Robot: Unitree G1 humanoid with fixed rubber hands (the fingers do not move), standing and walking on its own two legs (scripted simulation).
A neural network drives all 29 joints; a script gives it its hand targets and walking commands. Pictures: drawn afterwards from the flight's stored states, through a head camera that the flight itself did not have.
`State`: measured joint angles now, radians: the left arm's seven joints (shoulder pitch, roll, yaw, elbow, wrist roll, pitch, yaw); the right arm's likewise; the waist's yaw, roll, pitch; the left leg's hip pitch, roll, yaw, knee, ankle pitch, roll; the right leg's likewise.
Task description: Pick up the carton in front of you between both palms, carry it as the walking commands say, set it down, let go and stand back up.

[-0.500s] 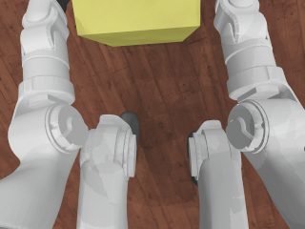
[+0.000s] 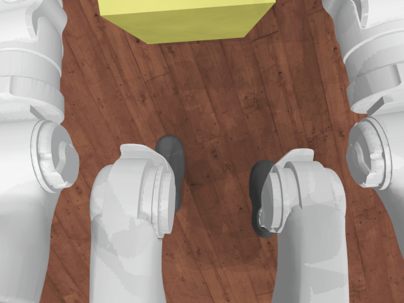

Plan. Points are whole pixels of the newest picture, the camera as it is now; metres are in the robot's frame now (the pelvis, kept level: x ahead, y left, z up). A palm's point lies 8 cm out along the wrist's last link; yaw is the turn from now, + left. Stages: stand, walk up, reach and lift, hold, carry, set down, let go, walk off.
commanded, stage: set down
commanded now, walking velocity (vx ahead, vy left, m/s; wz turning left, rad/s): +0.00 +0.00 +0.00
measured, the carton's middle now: out of the picture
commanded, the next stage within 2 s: let go in 0.92 s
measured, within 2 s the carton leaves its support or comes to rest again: neither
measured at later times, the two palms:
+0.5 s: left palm out of the picture +0.54 +0.28 +0.01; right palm out of the picture +0.60 -0.10 +0.01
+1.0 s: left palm out of the picture +0.53 +0.29 +0.16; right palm out of the picture +0.59 -0.10 +0.16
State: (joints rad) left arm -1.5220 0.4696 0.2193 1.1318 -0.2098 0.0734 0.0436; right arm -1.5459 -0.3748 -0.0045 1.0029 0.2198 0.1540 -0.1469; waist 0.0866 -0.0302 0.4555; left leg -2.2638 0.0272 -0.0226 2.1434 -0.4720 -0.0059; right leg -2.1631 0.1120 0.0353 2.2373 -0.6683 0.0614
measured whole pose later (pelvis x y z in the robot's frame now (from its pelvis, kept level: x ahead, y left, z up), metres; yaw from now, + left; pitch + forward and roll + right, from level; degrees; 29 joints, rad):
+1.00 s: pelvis +0.04 +0.01 +0.25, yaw +1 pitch +46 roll -3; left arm -1.14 0.30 0.38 0.86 0.03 0.18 -0.04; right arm -1.20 -0.24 -0.27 0.88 -0.04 0.21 -0.07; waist 0.08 -0.04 -0.04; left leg -1.69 -0.01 -0.05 1.18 -0.29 -0.01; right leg -1.61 0.07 0.06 1.23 -0.42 0.04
